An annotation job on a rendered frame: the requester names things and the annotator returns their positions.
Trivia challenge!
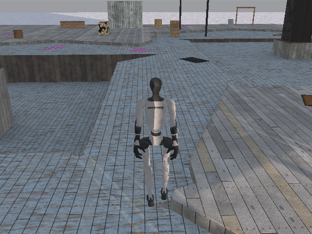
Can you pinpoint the robot left hand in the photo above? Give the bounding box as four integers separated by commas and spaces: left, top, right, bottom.
134, 145, 145, 159

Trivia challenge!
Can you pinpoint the right robot upper arm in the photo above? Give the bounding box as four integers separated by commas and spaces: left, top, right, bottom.
166, 98, 176, 127

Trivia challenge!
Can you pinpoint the robot right hand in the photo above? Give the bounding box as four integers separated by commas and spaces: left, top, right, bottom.
167, 145, 178, 160

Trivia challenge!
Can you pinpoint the robot left forearm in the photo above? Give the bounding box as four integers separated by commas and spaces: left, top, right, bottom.
134, 121, 141, 145

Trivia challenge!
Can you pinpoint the robot left thigh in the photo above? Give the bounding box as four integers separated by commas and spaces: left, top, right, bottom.
139, 137, 152, 175

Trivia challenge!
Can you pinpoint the right robot shin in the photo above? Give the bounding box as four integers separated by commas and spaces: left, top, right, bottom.
162, 162, 170, 193

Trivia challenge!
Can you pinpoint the robot right forearm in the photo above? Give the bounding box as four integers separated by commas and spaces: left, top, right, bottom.
170, 120, 178, 146

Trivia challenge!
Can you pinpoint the left robot upper arm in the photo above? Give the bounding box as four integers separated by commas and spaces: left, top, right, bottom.
136, 99, 146, 127

